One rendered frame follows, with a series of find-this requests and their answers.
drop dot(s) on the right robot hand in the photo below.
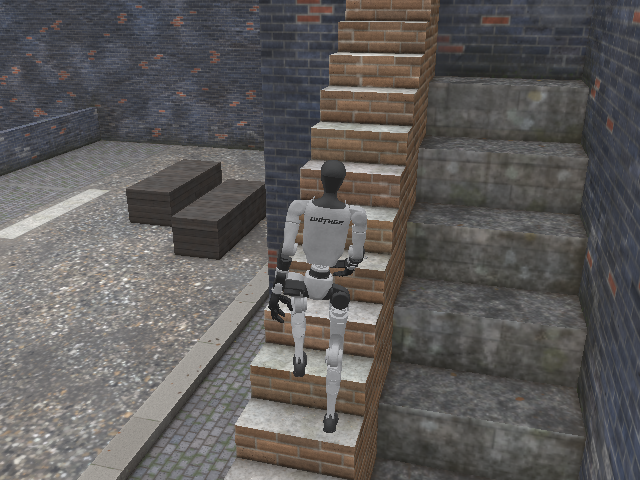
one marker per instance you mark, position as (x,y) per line
(342,264)

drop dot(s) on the left robot hand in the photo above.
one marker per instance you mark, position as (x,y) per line
(274,306)

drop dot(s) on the robot left forearm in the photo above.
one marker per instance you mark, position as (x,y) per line
(281,273)

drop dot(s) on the robot left upper arm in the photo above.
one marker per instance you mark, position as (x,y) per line
(296,209)

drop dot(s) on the robot right forearm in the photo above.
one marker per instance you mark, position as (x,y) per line
(353,263)

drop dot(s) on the robot right upper arm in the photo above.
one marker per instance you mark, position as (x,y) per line
(359,219)

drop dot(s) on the robot right thigh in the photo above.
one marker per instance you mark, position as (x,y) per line
(338,315)

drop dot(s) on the robot torso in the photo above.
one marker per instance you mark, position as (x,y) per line
(324,237)

